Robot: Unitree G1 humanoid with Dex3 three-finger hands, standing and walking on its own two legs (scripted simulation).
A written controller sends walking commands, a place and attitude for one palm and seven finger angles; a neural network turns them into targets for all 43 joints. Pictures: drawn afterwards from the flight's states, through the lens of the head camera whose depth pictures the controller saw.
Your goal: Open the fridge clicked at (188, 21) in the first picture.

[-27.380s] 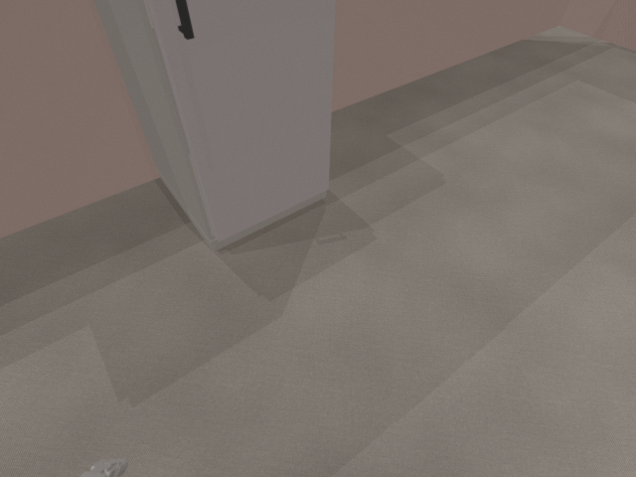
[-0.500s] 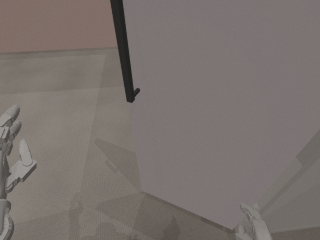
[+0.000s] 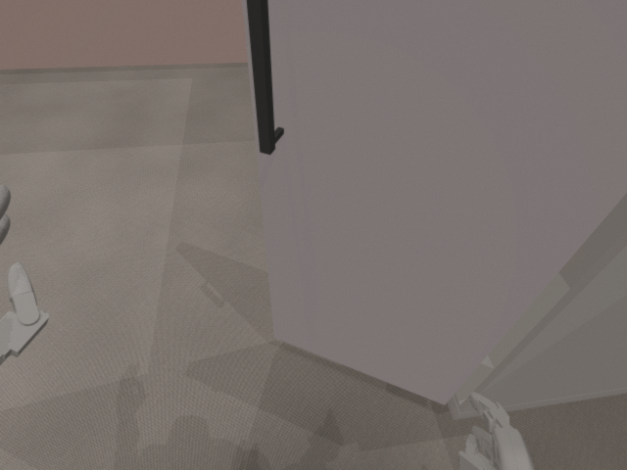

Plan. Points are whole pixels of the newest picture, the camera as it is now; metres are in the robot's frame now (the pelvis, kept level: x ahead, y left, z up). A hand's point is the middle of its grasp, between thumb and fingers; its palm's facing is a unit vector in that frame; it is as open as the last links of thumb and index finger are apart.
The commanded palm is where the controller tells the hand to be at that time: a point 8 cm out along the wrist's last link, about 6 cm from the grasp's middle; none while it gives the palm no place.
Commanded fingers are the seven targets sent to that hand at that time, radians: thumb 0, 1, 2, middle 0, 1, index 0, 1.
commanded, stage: step back with the hand held close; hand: left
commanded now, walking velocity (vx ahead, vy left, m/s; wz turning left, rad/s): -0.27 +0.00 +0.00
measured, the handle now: (267, 49) +0.57 +0.13 +0.26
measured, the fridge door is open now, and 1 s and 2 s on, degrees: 60 60 60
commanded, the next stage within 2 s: stop stepping back and stand still in 0.72 s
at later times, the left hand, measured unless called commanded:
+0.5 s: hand out of the picture +0.11 +0.27 +0.17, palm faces +0.48 -0.77 -0.42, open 7.4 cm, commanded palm +0.04 +0.31 +0.19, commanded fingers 0.00 0.90 0.90 -0.20 -0.30 -0.20 -0.30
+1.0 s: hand out of the picture +0.04 +0.25 +0.18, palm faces +0.27 -0.85 -0.45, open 7.4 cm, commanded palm -0.04 +0.30 +0.19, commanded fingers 0.00 0.90 0.90 -0.20 -0.30 -0.20 -0.30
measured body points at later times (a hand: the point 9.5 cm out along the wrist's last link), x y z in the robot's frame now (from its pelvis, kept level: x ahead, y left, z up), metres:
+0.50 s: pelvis -0.08 +0.00 -0.01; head -0.07 +0.03 +0.44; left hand +0.08 +0.31 +0.20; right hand +0.11 -0.23 -0.07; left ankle +0.03 +0.09 -0.72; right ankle +0.02 -0.15 -0.72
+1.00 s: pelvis -0.19 +0.01 +0.01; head -0.19 +0.05 +0.46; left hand +0.02 +0.30 +0.20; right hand -0.05 -0.23 -0.05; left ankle -0.02 +0.08 -0.72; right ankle -0.24 -0.08 -0.71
